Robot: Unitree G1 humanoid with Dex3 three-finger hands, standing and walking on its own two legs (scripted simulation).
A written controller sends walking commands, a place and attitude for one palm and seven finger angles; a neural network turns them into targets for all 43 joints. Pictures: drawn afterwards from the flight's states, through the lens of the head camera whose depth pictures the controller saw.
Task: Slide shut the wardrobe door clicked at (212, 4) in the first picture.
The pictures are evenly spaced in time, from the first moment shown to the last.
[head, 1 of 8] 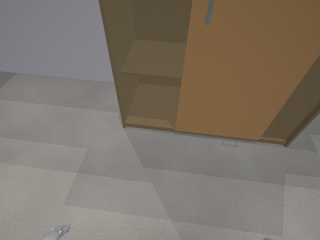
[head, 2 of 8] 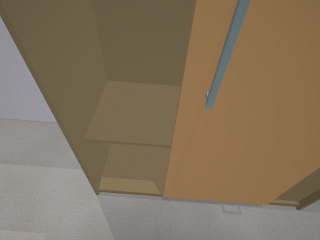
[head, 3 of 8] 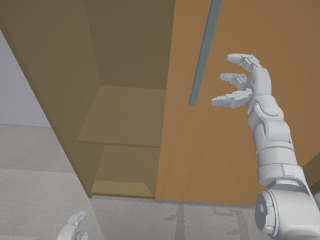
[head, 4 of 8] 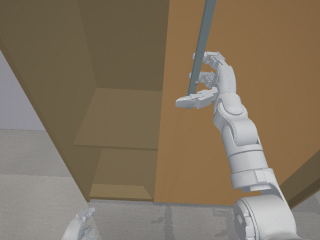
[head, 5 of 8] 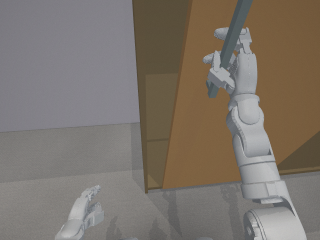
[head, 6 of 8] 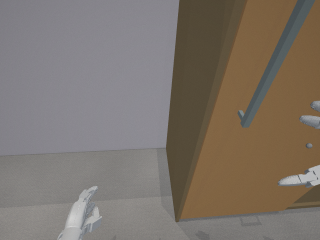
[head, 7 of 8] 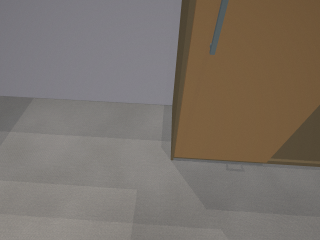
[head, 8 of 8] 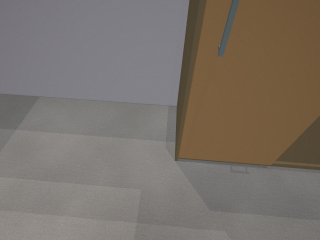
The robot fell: no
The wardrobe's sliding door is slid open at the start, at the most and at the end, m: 0.40 0.40 0.00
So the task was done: yes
